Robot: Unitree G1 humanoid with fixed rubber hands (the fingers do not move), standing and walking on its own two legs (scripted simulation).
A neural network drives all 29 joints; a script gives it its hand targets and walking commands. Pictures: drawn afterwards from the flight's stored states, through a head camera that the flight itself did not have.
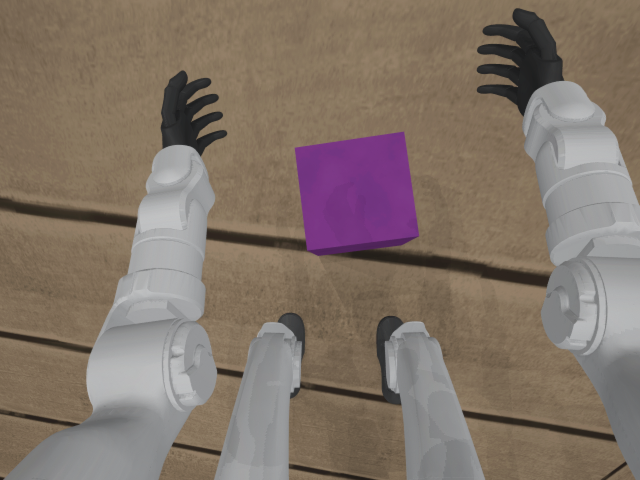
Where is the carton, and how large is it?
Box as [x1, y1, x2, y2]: [295, 132, 418, 255]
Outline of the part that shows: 403,132 295,148 307,250 317,255 399,245 418,236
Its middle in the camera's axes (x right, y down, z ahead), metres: +0.08 -0.09 +0.85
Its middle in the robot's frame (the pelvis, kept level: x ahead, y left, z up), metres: +0.49 -0.02 -0.51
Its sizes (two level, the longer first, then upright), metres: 0.210 0.200 0.250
